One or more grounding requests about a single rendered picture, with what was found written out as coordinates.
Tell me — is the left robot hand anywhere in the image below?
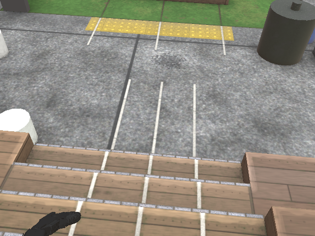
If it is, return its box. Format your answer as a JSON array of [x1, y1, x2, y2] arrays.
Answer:
[[23, 211, 81, 236]]

